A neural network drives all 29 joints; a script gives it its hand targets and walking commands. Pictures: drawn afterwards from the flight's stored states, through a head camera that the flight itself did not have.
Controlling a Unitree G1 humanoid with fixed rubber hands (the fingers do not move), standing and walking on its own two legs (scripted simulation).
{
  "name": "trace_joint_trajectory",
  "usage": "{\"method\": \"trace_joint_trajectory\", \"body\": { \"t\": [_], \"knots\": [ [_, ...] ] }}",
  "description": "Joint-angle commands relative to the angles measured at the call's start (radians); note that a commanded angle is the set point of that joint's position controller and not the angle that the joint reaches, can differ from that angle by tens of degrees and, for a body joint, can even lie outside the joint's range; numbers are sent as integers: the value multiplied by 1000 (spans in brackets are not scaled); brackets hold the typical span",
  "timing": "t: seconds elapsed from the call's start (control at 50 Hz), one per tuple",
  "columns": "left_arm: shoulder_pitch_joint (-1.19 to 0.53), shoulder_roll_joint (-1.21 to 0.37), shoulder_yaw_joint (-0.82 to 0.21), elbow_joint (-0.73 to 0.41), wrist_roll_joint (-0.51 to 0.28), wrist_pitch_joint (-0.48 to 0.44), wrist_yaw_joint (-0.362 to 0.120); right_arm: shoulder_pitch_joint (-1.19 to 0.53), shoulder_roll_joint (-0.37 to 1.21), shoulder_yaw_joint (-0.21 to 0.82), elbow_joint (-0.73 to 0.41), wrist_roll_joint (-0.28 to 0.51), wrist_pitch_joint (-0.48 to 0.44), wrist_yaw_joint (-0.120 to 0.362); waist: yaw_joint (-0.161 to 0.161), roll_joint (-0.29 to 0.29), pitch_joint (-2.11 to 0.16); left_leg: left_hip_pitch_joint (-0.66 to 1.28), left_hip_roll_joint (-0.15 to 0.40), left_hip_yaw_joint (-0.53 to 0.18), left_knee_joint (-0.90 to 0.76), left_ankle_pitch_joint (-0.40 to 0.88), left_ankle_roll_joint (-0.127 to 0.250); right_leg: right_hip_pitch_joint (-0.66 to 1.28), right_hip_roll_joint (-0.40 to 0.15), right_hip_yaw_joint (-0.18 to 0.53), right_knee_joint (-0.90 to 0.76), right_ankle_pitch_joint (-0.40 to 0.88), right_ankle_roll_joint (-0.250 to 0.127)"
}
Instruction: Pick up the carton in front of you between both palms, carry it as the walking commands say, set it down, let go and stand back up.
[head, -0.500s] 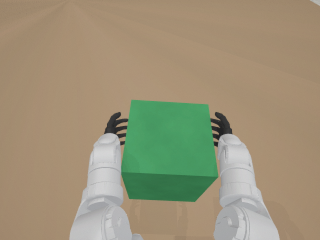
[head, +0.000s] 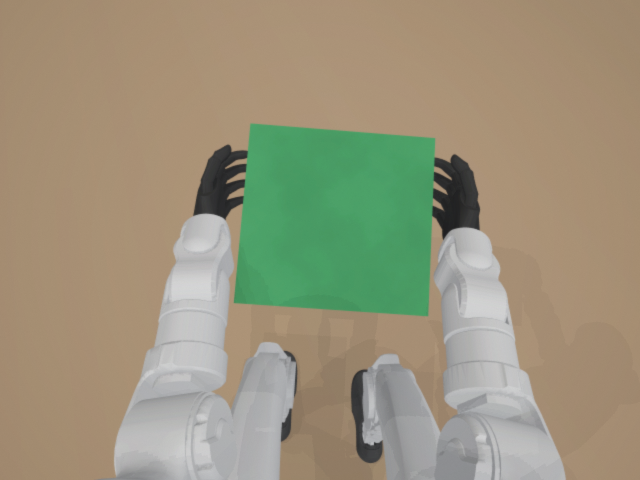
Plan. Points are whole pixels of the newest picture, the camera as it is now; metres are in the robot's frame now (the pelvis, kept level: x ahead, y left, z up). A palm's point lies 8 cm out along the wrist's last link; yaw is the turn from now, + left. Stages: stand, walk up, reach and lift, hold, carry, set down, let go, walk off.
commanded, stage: set down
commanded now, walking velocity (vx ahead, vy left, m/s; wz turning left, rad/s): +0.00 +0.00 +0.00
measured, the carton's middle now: (331, 231) +0.42 +0.01 -0.15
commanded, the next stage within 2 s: none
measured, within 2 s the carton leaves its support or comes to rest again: rests again in 1.54 s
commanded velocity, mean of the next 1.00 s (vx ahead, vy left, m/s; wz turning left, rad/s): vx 0.00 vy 0.00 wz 0.00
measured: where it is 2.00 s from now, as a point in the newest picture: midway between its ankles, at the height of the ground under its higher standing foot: (324, 421)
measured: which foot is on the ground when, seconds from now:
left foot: down 0.00-1.00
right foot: down 0.00-1.00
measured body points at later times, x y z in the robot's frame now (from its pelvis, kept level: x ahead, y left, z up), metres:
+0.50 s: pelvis -0.02 +0.01 -0.13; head +0.26 +0.03 +0.22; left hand +0.47 +0.18 -0.24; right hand +0.45 -0.13 -0.23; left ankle +0.09 +0.10 -0.60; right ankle +0.05 -0.11 -0.60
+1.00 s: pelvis -0.04 +0.01 -0.23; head +0.31 +0.04 +0.04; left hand +0.50 +0.18 -0.40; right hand +0.47 -0.12 -0.39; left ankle +0.09 +0.10 -0.60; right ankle +0.05 -0.11 -0.60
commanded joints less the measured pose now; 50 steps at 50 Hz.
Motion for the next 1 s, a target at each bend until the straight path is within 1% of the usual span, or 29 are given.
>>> {"method": "trace_joint_trajectory", "body": {
  "t": [0.0,0.08,0.16,0.24,0.4,0.48,0.58,0.68,0.76,0.92,0.98],
  "knots": [
    [-456,-893,-500,74,-52,27,-197,-489,871,538,100,57,35,188,20,63,-865,545,-108,-45,-6,284,-16,128,118,22,-57,221,33],
    [-478,-859,-442,132,-37,33,-199,-531,850,487,142,47,43,183,27,51,-821,421,-112,-42,55,254,-13,14,120,18,2,193,33],
    [-527,-816,-418,157,-44,14,-189,-571,821,459,166,43,26,158,24,44,-855,337,-119,-35,131,259,-16,-67,126,13,75,197,38],
    [-583,-790,-422,163,-64,0,-176,-616,796,452,173,54,10,133,24,58,-907,289,-123,-29,200,242,-24,-134,135,2,148,175,42],
    [-731,-747,-472,153,-124,-2,-149,-766,761,487,137,107,-4,93,28,84,-1022,240,-121,-26,321,185,-39,-247,149,-33,293,113,47],
    [-786,-723,-470,174,-140,8,-142,-834,741,483,134,123,0,82,34,89,-1032,206,-117,-31,369,140,-38,-305,149,-46,355,79,46],
    [-838,-687,-446,221,-143,15,-143,-896,712,454,159,131,4,77,40,88,-997,133,-110,-34,431,103,-32,-387,146,-54,427,51,42],
    [-879,-645,-429,261,-148,11,-152,-942,680,430,184,138,-1,71,42,88,-964,61,-101,-24,500,115,-27,-441,146,-58,491,48,40],
    [-915,-609,-438,278,-167,-1,-159,-979,656,434,193,156,-12,65,44,86,-948,23,-92,-14,557,143,-25,-455,145,-61,541,60,39],
    [-1021,-523,-496,286,-241,-35,-158,-1077,602,490,193,225,-38,54,57,77,-941,2,-74,-8,668,194,-23,-447,141,-65,648,96,40],
    [-1075,-511,-541,256,-290,-48,-153,-1126,599,536,166,269,-49,47,63,79,-1006,43,-68,-4,708,237,-24,-406,139,-69,687,132,40]
  ]
}}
